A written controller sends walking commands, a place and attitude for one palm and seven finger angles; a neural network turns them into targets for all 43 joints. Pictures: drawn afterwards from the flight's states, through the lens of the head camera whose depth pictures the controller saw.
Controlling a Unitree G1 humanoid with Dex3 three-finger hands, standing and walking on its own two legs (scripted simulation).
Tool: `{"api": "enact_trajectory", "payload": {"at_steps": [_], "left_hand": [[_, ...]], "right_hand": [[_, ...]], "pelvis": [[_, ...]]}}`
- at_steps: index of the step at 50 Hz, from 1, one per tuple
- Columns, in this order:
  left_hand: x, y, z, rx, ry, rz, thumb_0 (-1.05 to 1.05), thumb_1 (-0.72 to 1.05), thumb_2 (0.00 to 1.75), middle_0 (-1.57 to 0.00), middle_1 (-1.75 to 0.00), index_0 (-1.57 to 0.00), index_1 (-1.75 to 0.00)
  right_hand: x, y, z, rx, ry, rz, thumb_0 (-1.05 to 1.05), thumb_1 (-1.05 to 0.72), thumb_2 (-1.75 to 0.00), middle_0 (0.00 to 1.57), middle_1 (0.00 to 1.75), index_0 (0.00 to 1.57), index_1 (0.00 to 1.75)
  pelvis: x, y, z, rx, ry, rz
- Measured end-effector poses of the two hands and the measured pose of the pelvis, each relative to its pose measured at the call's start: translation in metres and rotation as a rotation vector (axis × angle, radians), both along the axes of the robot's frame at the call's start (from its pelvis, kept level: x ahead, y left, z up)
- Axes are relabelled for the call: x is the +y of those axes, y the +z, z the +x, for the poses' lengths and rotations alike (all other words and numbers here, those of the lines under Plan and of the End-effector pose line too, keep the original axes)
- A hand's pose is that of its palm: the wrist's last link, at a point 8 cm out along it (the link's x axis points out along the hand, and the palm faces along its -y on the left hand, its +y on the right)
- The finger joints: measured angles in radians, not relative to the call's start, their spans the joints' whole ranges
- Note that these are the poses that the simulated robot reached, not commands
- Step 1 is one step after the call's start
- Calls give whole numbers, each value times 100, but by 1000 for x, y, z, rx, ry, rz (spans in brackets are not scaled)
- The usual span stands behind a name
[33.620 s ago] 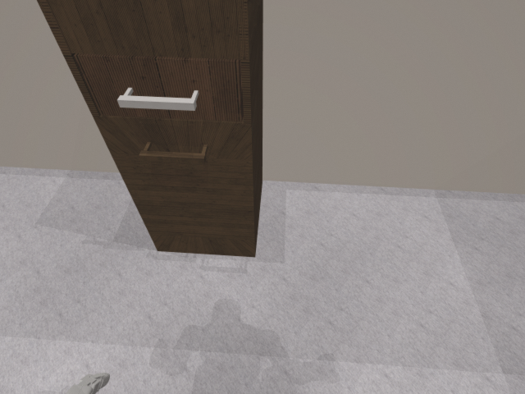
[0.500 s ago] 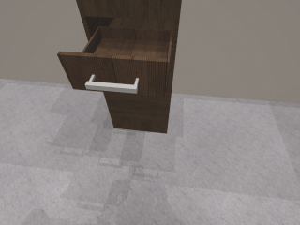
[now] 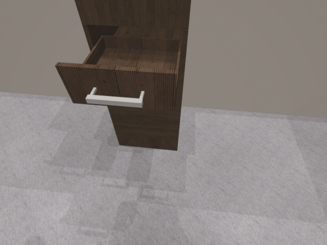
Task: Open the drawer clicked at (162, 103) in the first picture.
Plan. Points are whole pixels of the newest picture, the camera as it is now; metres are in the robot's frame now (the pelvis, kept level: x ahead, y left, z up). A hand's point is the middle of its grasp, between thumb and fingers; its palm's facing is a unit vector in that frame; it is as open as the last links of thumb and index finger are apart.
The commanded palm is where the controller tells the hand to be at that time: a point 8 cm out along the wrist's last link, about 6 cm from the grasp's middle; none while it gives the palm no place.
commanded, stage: look to check the result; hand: left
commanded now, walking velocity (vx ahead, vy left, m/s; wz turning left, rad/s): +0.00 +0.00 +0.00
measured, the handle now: (116, 96) +0.55 +0.19 +0.03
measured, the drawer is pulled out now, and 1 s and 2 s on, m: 0.29 0.29 0.29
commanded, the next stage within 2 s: stand and wait in 0.50 s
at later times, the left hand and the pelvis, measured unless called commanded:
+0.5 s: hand out of the picture +0.01 +0.16 -0.17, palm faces +0.04 -0.98 -0.19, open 7.4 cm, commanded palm none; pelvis +0.01 +0.00 +0.00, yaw +0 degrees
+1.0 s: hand out of the picture +0.02 +0.17 -0.17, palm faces +0.04 -0.98 -0.20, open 7.4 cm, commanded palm none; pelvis +0.02 +0.00 +0.00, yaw +0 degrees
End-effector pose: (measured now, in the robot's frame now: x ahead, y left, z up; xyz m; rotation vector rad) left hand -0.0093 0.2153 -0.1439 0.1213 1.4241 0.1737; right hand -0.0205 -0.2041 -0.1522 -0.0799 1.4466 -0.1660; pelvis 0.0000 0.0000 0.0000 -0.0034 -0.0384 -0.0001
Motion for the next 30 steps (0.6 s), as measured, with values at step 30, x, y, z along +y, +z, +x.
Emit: {"api": "enact_trajectory", "payload": {"at_steps": [30], "left_hand": [[-3,1,18,1,-3,2,0,91,90,-20,-29,-20,-30]], "right_hand": [[-7,2,20,0,1,-13,1,-91,-90,20,30,20,30]], "pelvis": [[-4,1,15,5,-3,2]]}}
